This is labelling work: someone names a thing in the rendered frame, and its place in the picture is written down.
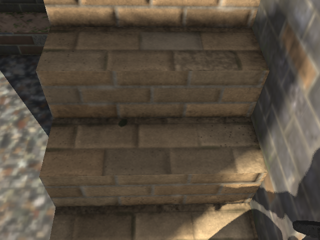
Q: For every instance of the robot right hand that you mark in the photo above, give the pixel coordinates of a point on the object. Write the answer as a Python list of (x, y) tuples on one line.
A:
[(309, 228)]

